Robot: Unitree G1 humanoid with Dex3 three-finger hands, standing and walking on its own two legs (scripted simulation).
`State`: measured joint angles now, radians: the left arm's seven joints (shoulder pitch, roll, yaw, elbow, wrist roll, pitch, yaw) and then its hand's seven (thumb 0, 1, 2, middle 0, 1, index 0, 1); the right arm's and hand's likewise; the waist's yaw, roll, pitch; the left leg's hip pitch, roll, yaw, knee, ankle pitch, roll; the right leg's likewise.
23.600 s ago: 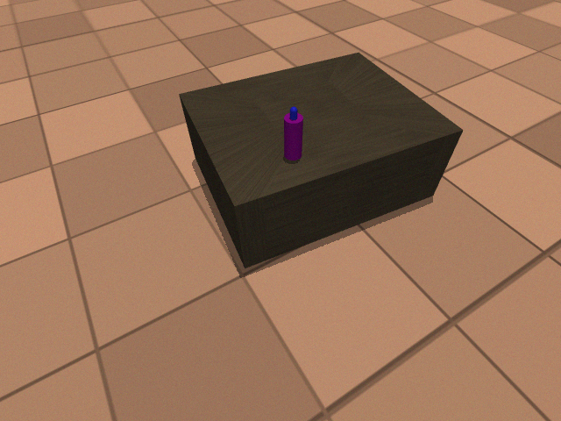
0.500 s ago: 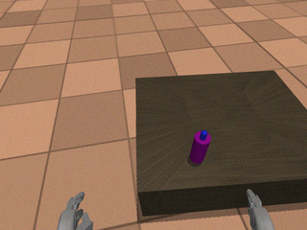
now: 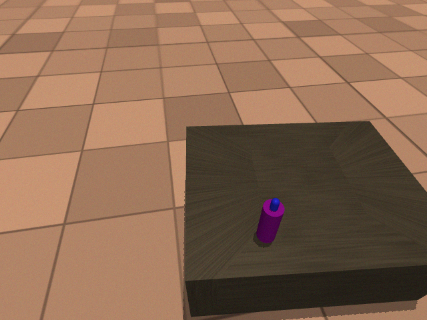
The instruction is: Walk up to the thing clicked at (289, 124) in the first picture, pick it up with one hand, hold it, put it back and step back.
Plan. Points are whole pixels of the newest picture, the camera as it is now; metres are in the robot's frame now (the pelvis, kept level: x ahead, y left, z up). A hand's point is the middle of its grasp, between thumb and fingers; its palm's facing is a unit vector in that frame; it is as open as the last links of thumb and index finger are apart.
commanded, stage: home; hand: right
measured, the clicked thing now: (270, 218) +0.51 -0.18 -0.27
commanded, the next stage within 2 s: stand in 1.16 s
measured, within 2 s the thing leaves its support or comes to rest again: neither
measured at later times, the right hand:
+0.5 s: hand out of the picture +0.03 -0.26 -0.14, palm faces -0.03 +0.93 -0.37, open 17.4 cm
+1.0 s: hand out of the picture +0.06 -0.24 -0.14, palm faces -0.04 +0.93 -0.37, open 17.4 cm
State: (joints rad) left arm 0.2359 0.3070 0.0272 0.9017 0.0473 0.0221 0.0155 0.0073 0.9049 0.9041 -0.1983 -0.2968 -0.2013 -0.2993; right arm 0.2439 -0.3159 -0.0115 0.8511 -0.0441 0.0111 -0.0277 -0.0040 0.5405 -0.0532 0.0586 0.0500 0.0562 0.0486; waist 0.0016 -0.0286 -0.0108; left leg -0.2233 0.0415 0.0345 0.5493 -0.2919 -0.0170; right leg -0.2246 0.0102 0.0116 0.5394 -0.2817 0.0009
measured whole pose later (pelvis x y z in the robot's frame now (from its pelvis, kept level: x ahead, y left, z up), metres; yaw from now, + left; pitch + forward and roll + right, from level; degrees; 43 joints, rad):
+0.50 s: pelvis -0.01 -0.01 +0.01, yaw +0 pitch -4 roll -1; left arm 0.18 0.33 0.02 1.11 0.03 0.02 0.00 0.00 0.91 0.90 -0.20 -0.30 -0.20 -0.30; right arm 0.20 -0.32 0.01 1.11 -0.03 0.01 -0.02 0.00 0.52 -0.06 0.06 0.05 0.06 0.05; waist 0.00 -0.02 0.03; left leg -0.14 0.06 0.02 0.39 -0.19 -0.03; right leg -0.13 0.03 0.00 0.36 -0.17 -0.01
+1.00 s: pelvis +0.00 +0.01 +0.01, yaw +0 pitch -3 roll +0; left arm 0.13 0.33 0.01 1.14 0.02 0.01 0.00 0.00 0.91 0.90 -0.20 -0.30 -0.20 -0.30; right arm 0.14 -0.32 0.01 1.13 -0.02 -0.01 -0.02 0.00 0.52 -0.06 0.06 0.05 0.06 0.05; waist 0.00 -0.03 0.04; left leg -0.11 0.03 0.03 0.35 -0.18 -0.01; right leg -0.10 0.00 0.01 0.32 -0.17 0.01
